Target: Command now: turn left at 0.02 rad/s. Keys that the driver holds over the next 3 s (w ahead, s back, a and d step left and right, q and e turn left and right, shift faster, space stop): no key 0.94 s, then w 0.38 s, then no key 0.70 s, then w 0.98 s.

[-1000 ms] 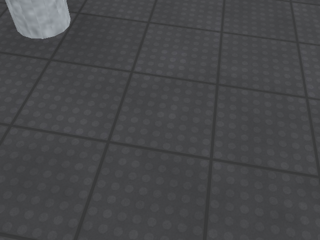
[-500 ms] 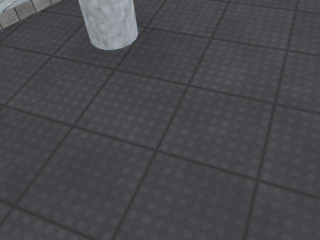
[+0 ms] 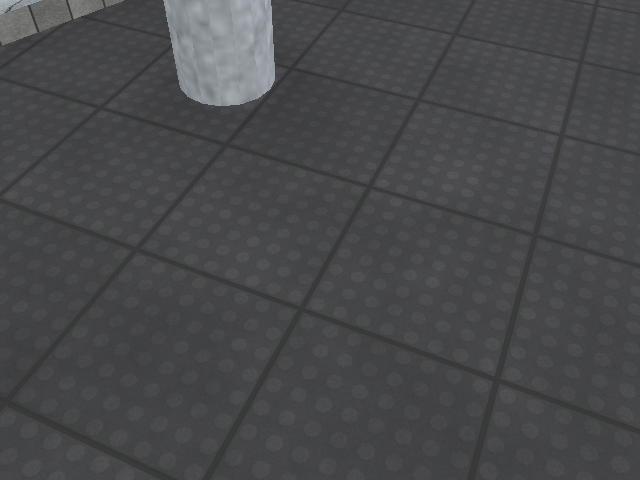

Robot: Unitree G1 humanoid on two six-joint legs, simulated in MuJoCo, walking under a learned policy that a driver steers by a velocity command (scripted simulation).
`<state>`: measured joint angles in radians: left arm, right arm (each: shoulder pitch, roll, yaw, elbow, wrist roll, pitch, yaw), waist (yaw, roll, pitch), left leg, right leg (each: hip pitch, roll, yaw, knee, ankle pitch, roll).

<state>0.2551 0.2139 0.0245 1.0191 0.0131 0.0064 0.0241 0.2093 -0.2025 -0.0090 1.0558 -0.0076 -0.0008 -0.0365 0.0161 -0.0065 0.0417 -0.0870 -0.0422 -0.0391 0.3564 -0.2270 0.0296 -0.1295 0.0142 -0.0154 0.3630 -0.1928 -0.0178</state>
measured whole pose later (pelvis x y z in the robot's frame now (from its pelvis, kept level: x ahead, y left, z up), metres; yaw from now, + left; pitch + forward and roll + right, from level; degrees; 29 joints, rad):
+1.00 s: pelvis +0.01 +0.00 +0.00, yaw +0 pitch -1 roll +0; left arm 0.31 0.14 -0.01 1.16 0.01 0.00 0.04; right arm 0.32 -0.14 0.02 1.16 -0.01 -0.01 -0.04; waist 0.01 0.00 0.02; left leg -0.12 -0.05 -0.03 0.39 -0.25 0.03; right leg -0.17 0.01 -0.01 0.41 -0.22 -0.02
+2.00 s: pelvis +0.27 -0.04 -0.01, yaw -1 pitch -2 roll +1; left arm 0.30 0.11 -0.01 1.12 0.02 0.01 0.04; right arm 0.30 -0.15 0.00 1.09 0.00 -0.01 -0.03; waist -0.01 0.00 0.02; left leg -0.23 -0.07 0.10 0.42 -0.16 0.09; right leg -0.20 -0.02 0.00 0.50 -0.26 0.01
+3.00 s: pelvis +0.70 -0.04 -0.01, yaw +0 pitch -1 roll -1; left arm 0.27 0.20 0.07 1.02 0.02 -0.08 -0.01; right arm 0.29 -0.19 -0.05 0.99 -0.03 -0.07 0.01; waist 0.00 0.02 0.06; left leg -0.45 0.05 0.00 1.18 -0.29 0.09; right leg -0.23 0.09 -0.13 0.40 -0.17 -0.12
